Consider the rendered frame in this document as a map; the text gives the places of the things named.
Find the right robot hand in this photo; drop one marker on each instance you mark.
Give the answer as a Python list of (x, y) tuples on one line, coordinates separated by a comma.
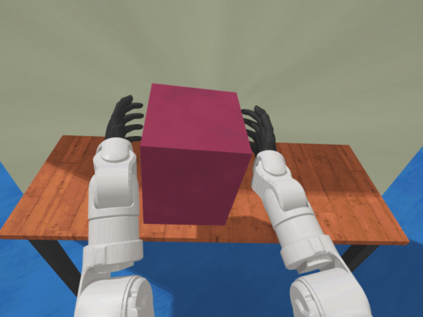
[(264, 138)]

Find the left robot hand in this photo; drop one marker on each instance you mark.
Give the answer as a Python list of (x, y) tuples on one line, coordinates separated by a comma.
[(116, 126)]

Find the left robot upper arm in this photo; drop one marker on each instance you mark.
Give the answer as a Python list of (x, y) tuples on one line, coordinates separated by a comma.
[(124, 296)]

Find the robot right forearm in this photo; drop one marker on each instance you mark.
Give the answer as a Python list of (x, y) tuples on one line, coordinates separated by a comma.
[(304, 245)]

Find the robot left forearm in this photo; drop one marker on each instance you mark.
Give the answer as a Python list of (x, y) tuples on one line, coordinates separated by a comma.
[(113, 212)]

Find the right robot upper arm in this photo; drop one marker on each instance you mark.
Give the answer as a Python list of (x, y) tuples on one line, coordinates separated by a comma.
[(330, 293)]

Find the table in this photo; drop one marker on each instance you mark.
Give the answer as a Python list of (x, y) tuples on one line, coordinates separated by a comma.
[(345, 201)]

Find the carton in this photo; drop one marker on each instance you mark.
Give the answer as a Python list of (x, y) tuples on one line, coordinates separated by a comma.
[(194, 154)]

